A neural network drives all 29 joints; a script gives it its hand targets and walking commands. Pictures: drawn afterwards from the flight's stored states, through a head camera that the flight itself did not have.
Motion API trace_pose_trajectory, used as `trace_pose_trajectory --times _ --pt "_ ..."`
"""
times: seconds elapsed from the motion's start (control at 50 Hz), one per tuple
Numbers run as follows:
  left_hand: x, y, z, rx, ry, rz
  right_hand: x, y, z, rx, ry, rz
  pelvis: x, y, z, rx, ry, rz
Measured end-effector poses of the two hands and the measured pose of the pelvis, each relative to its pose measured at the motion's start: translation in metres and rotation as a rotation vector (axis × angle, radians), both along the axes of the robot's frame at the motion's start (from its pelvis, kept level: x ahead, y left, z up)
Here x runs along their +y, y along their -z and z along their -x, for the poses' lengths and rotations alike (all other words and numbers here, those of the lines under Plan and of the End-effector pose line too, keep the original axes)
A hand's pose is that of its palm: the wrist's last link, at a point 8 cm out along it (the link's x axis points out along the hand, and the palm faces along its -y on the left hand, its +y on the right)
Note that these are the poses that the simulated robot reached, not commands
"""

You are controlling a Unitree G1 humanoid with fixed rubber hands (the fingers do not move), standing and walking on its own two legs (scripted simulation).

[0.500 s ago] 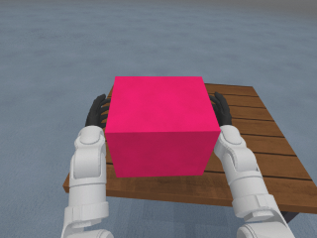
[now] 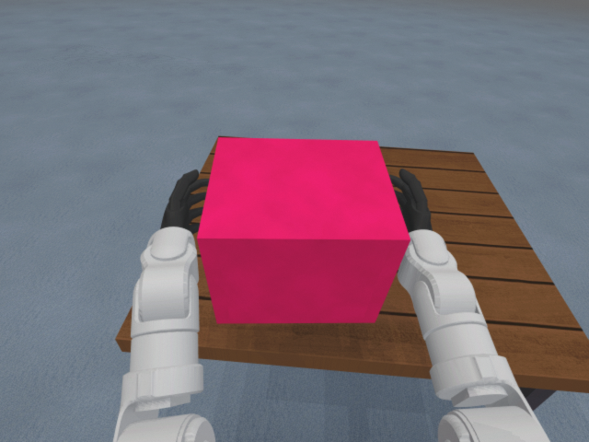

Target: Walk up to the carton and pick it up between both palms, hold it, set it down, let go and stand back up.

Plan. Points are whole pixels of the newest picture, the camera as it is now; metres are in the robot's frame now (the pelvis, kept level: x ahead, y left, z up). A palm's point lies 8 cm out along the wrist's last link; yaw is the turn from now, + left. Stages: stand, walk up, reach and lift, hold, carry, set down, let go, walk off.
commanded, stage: hold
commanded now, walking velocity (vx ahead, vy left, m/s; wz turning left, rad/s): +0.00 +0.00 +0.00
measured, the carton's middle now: (297, 231) +0.37 +0.00 +0.15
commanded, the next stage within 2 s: none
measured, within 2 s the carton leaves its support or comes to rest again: neither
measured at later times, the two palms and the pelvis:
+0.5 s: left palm (173, 227) +0.36 +0.16 +0.17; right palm (409, 223) +0.36 -0.15 +0.17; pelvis +0.00 +0.01 +0.00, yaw +0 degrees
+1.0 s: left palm (174, 234) +0.36 +0.16 +0.16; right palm (407, 229) +0.36 -0.15 +0.16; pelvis +0.00 +0.01 +0.00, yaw +1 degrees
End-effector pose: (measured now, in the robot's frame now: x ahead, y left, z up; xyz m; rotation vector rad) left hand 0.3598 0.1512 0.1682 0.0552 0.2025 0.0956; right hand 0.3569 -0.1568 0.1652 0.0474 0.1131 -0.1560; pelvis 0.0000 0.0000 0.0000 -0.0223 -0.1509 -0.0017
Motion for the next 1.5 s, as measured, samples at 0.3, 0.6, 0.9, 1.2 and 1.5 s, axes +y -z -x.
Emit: trace_pose_trajectory --times 0.3,0.6,0.9,1.2,1.5 --pt "0.009 -0.003 -0.001 -0.014 -0.002 0.001 0.009 -0.006 -0.003 -0.013 -0.004 0.001 0.001 0.0 0.002 0.015 -0.01 -0.003" --pt "0.008 0.006 0.001 0.003 0.002 0.003 0.007 0.001 0.0 0.002 -0.001 0.012 0.006 0.0 -0.003 -0.006 -0.001 0.004" --pt "0.011 -0.001 0.0 -0.023 -0.008 -0.002 0.011 -0.007 -0.004 -0.025 -0.012 0.006 0.006 0.0 -0.004 0.001 -0.006 0.006" --pt "0.006 -0.003 0.001 -0.038 0.0 0.004 0.006 -0.009 -0.001 -0.042 -0.001 -0.006 0.004 0.0 -0.002 0.01 -0.003 0.003" --pt "0.008 0.0 0.003 -0.031 -0.008 0.005 0.008 -0.006 0.0 -0.036 -0.006 -0.013 0.003 0.0 0.001 0.013 -0.012 0.003"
